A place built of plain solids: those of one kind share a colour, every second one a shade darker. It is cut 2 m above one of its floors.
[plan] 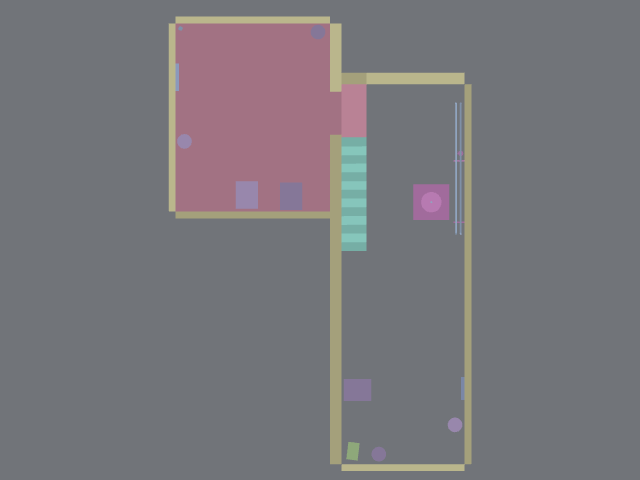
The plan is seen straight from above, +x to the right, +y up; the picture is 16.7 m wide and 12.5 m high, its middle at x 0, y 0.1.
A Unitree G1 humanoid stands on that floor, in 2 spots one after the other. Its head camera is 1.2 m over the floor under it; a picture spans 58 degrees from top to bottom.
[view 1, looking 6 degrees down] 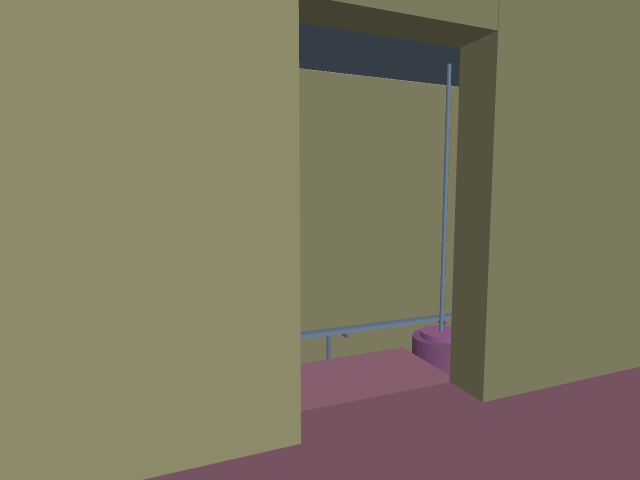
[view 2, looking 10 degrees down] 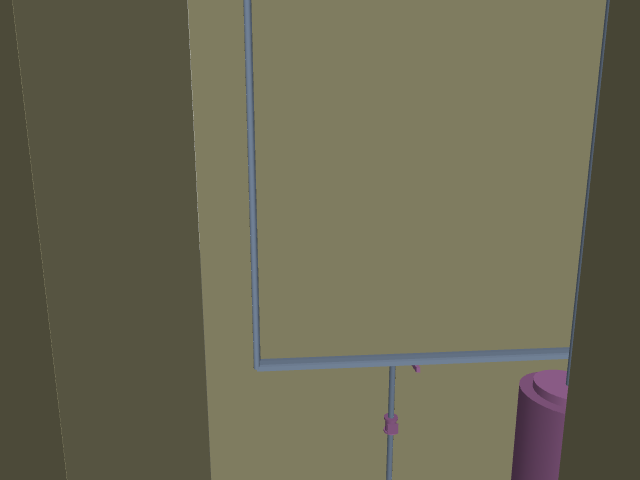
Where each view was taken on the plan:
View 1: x -1.61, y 4.62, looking -22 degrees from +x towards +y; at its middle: wall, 5.83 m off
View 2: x -0.19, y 3.40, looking -5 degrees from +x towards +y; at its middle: wall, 4.03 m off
